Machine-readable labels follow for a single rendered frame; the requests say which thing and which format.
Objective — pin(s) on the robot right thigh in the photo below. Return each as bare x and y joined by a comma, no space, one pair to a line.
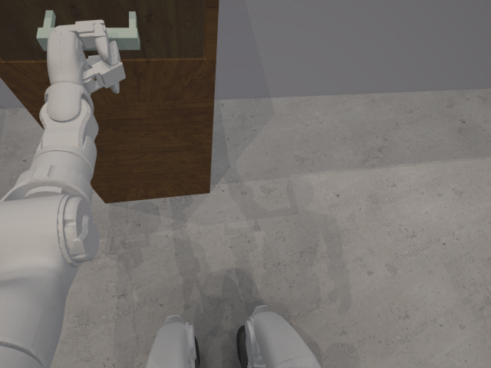
272,337

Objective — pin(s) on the handle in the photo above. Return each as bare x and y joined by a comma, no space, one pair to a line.
126,38

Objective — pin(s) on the robot left thigh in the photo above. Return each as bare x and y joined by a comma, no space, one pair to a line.
173,347

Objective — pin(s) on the left robot upper arm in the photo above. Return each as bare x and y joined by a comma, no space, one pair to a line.
43,242

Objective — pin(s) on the robot thigh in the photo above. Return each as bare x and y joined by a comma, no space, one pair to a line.
272,337
173,347

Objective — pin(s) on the cabinet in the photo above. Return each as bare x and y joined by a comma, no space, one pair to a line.
155,136

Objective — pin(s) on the drawer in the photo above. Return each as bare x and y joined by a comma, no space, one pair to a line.
166,28

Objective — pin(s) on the robot left forearm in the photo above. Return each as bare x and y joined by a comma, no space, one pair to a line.
65,159

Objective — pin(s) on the left robot hand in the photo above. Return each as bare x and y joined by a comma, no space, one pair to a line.
67,63

